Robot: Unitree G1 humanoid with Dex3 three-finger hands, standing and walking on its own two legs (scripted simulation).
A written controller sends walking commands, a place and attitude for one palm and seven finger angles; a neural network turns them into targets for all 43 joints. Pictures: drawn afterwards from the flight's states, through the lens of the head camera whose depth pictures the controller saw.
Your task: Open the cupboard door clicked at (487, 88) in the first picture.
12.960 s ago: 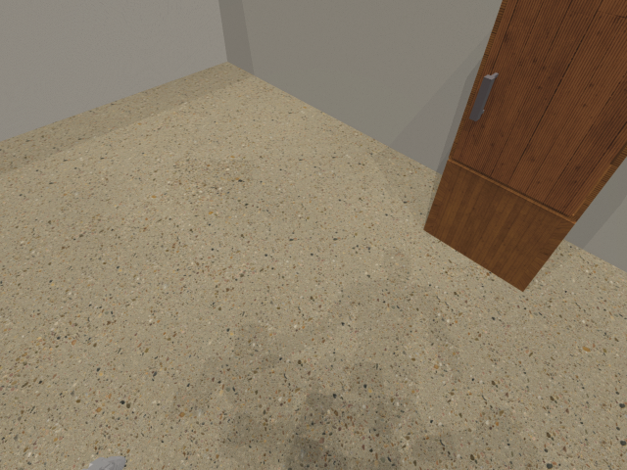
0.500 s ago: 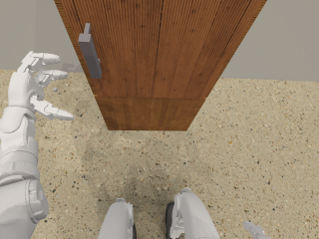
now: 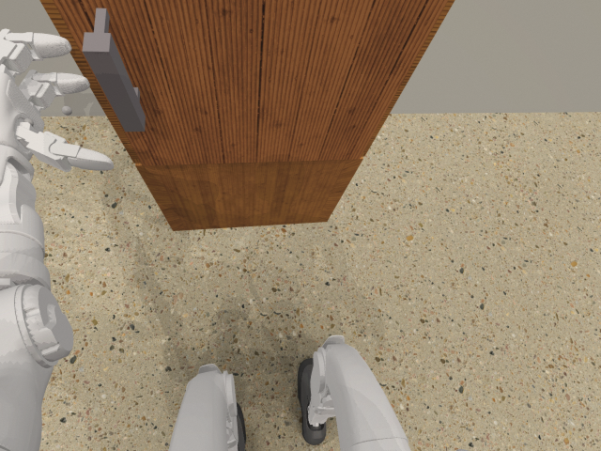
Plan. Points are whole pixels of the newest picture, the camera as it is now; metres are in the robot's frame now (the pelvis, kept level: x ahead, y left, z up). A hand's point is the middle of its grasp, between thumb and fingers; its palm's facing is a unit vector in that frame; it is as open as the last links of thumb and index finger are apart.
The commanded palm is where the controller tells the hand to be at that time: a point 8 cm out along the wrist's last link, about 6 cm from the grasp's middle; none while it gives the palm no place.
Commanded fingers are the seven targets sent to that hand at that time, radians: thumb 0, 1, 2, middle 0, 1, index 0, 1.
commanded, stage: move the hooked fingers beside the handle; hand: left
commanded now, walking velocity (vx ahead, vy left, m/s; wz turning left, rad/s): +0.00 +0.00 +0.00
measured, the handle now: (119, 74) +0.57 +0.18 +0.05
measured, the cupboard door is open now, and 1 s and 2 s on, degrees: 0 0 0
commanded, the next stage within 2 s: slide the fingers in behind the handle in 0.68 s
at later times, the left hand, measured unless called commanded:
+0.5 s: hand (67, 117) +0.52 +0.23 +0.04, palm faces +0.00 -1.00 -0.02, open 14.0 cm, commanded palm +0.50 +0.27 +0.04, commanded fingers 0.00 -0.50 0.30 -0.30 -1.20 -0.30 -1.20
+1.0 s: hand (63, 122) +0.51 +0.24 +0.04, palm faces -0.01 -1.00 +0.00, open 14.0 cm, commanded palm +0.49 +0.26 +0.04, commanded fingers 0.00 -0.50 0.30 -0.30 -1.20 -0.30 -1.20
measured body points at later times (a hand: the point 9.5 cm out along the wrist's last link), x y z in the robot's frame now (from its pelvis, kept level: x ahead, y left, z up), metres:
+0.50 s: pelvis +0.01 +0.00 +0.00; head +0.19 +0.05 +0.42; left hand +0.51 +0.29 +0.04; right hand +0.05 -0.27 -0.10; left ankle +0.00 +0.09 -0.60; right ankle +0.08 -0.12 -0.60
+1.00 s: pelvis +0.01 +0.01 +0.00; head +0.18 +0.05 +0.42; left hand +0.51 +0.29 +0.04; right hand +0.04 -0.27 -0.10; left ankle +0.00 +0.09 -0.60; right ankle +0.08 -0.12 -0.60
